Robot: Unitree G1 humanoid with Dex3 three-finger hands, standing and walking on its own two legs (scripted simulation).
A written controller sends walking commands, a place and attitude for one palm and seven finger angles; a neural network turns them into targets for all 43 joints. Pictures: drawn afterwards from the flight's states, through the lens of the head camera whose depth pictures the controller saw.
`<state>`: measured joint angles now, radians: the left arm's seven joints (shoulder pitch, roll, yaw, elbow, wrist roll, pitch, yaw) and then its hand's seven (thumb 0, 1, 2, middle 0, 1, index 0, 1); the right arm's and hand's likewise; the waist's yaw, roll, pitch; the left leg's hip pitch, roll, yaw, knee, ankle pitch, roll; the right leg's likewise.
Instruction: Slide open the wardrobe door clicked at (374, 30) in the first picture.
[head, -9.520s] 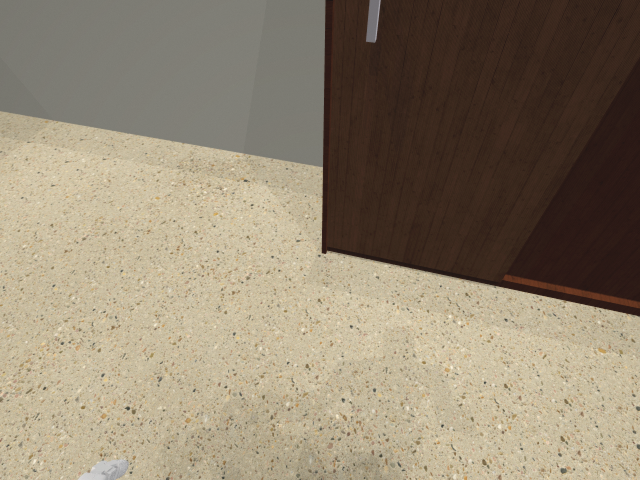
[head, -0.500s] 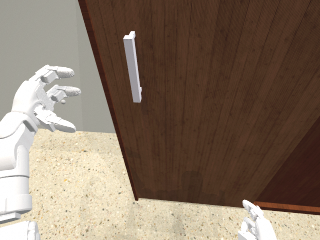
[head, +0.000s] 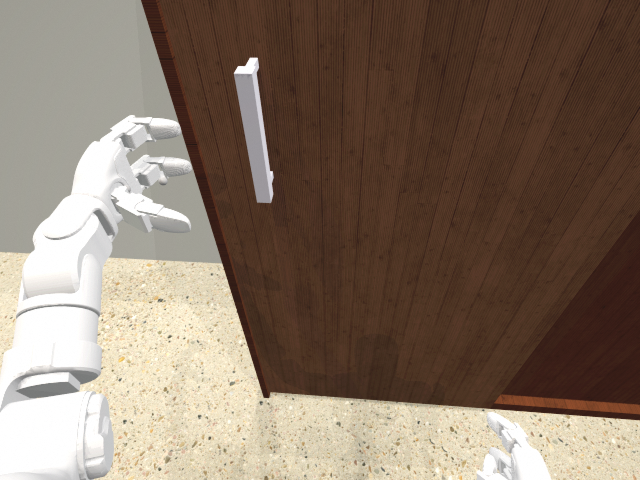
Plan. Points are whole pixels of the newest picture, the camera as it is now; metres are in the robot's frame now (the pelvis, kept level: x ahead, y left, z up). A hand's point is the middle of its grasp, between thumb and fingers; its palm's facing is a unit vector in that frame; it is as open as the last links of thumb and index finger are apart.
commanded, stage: move the hooked fingers beside the handle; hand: left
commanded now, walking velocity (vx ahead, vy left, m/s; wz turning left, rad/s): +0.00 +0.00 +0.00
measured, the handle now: (259, 135) +0.50 +0.11 +0.20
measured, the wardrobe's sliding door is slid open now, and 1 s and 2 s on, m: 0.00 0.00 0.00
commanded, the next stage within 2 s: feel for the door with the fingertips in 1.34 s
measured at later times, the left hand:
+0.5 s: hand (195, 156) +0.44 +0.18 +0.21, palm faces -0.02 -1.00 -0.01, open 14.0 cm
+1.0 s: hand (196, 156) +0.44 +0.18 +0.21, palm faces -0.02 -1.00 +0.00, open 13.9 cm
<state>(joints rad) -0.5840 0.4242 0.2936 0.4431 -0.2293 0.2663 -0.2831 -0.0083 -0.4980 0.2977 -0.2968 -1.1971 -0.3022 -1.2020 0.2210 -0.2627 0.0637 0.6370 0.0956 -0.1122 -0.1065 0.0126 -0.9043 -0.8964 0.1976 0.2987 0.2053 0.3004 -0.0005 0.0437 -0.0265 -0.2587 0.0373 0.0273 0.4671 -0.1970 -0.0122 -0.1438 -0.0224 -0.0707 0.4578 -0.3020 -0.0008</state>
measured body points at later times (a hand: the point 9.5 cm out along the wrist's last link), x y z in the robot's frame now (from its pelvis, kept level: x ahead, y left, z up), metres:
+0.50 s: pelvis +0.01 +0.00 +0.00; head +0.01 -0.01 +0.45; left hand +0.43 +0.24 +0.21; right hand +0.11 -0.26 -0.11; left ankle +0.03 +0.13 -0.74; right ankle -0.04 -0.11 -0.74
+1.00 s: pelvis +0.01 +0.00 +0.00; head +0.01 -0.01 +0.45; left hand +0.44 +0.24 +0.21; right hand +0.10 -0.26 -0.11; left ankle +0.03 +0.13 -0.74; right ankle -0.04 -0.11 -0.74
